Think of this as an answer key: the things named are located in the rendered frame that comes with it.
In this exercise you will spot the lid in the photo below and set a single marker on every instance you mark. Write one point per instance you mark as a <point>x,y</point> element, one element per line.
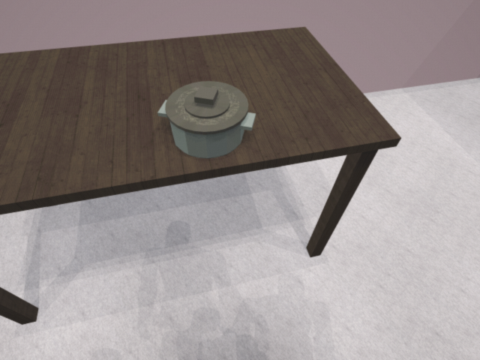
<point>228,111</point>

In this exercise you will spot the knob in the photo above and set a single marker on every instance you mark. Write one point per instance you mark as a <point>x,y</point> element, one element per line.
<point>206,95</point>

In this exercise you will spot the table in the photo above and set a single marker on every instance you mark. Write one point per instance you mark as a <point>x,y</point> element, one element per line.
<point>82,122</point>

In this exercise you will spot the pot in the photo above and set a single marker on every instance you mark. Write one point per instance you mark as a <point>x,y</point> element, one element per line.
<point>211,145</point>

